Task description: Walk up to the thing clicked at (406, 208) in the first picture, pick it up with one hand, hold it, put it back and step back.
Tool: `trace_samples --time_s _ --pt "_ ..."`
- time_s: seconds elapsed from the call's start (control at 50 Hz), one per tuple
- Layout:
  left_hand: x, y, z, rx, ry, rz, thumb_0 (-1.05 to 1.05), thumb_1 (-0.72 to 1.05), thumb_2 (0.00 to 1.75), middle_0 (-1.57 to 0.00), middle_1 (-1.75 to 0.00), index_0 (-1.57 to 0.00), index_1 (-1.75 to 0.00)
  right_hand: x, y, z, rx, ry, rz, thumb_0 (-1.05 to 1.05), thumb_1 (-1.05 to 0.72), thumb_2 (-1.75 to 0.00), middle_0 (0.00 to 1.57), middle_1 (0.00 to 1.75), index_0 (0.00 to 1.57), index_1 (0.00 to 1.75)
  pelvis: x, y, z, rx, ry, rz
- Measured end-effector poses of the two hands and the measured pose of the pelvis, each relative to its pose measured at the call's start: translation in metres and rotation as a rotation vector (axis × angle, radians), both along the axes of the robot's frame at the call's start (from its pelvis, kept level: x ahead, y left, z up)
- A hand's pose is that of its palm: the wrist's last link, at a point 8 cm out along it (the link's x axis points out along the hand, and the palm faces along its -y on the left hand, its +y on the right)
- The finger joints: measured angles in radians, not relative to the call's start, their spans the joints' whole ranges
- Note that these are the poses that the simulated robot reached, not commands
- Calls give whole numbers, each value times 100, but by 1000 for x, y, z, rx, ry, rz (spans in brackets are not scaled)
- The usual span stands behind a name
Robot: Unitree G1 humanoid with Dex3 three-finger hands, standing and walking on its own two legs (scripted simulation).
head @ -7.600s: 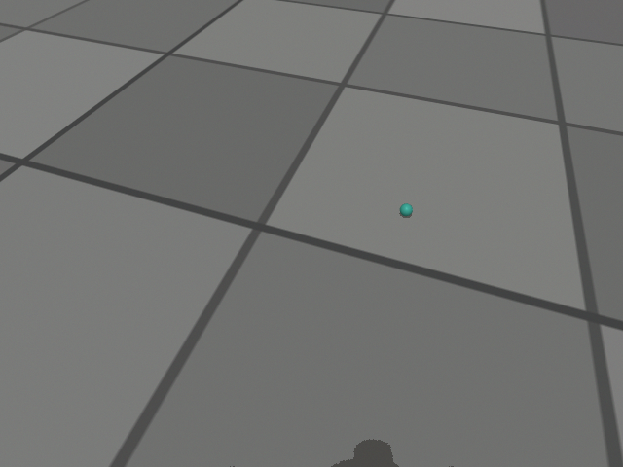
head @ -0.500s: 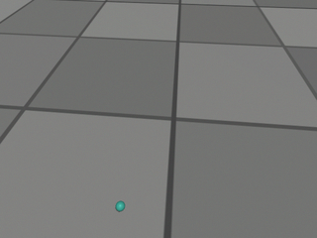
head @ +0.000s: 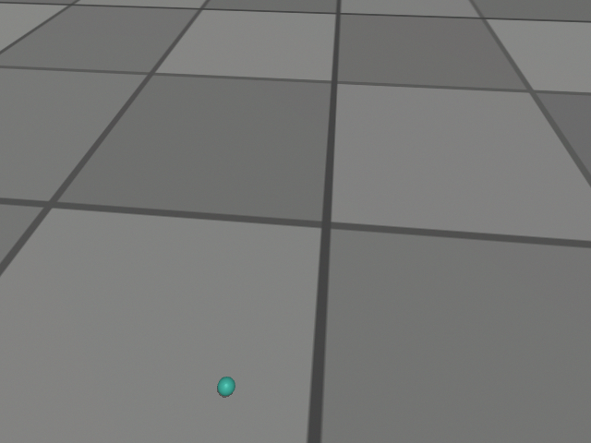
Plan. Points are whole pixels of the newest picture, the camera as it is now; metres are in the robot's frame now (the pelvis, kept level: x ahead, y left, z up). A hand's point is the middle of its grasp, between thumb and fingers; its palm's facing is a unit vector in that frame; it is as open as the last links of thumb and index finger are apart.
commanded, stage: stand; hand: left
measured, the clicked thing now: (226, 386) +0.43 +0.24 -0.75
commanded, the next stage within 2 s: walk up in 0.70 s
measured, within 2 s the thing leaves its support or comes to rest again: neither
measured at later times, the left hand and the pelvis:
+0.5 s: hand out of the picture +0.07 +0.25 -0.16, palm faces -0.03 -0.94 -0.34, open 7.4 cm; pelvis +0.00 +0.00 +0.00, yaw +0 degrees
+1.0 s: hand out of the picture +0.05 +0.26 -0.17, palm faces -0.02 -0.92 -0.39, open 7.3 cm; pelvis -0.06 -0.01 -0.02, yaw +1 degrees
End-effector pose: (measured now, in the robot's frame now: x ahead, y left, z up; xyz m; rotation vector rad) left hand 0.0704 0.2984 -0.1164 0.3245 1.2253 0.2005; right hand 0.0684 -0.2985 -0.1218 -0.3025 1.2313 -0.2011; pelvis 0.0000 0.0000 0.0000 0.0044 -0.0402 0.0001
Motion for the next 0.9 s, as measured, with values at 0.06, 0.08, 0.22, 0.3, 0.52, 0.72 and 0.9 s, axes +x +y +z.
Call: trace_samples --time_s 0.06,0.08,0.22,0.3,0.52,0.72,0.9 --pt "-2 0 0 0 1 2 1 91 90 -21 -30 -21 -30 -2 0 0 1 2 0 0 -91 -90 20 30 21 30 -1 0 0 0 -1 1" --pt "-3 0 0 0 2 2 1 91 90 -21 -30 -21 -30 -2 0 0 1 4 0 0 -91 -90 20 30 21 30 -1 0 0 0 -1 1" --pt "-8 -1 -2 -3 14 3 1 91 90 -21 -30 -21 -30 -7 -1 0 -1 17 -2 0 -91 -90 20 30 21 30 -3 0 0 0 0 0" --pt "-10 0 -2 -5 20 5 1 91 90 -21 -30 -21 -30 -9 -2 0 -4 23 -1 1 -91 -90 20 30 21 30 -3 0 0 0 1 2" --pt "-7 0 -2 -5 17 2 1 91 90 -21 -30 -21 -30 -9 -1 0 -5 23 0 1 -91 -90 20 30 21 30 -2 0 0 -1 2 1" --pt "-3 2 -2 -4 3 8 1 91 90 -21 -30 -21 -30 -5 0 0 -4 15 -1 0 -91 -90 20 30 21 30 -1 1 -1 -1 3 3" --pt "-13 10 -11 37 3 16 1 91 90 -21 -30 -21 -30 -8 -15 -6 -31 13 2 0 -90 -90 20 30 21 30 -36 -6 -12 8 6 6"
